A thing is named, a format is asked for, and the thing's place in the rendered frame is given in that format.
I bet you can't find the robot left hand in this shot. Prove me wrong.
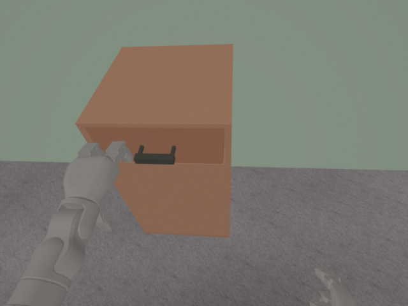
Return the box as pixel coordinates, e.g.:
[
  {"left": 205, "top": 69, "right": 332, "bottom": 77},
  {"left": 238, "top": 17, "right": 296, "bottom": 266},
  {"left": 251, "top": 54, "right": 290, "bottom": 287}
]
[{"left": 63, "top": 141, "right": 133, "bottom": 232}]

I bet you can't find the drawer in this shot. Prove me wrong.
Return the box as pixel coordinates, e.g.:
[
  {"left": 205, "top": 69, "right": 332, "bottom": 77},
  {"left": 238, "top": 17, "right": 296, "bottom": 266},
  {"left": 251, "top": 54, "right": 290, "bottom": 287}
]
[{"left": 86, "top": 126, "right": 224, "bottom": 164}]

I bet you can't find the robot left forearm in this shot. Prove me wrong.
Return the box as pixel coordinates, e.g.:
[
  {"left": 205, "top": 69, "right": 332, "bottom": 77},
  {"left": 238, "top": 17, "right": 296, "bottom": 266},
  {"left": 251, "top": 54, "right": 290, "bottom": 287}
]
[{"left": 3, "top": 197, "right": 100, "bottom": 306}]

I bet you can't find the robot right hand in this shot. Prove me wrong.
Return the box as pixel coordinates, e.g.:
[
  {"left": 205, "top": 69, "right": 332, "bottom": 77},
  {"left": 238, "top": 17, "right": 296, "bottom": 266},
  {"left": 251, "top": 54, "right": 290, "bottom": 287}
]
[{"left": 309, "top": 267, "right": 358, "bottom": 306}]

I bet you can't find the cabinet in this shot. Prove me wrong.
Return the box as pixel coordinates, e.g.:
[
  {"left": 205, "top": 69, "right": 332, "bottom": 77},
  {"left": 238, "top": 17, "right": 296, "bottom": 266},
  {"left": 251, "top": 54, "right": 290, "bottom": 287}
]
[{"left": 75, "top": 44, "right": 233, "bottom": 238}]

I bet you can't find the handle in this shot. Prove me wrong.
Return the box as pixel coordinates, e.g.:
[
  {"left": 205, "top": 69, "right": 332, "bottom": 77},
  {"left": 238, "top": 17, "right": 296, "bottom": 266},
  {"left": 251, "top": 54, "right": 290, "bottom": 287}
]
[{"left": 134, "top": 145, "right": 176, "bottom": 164}]

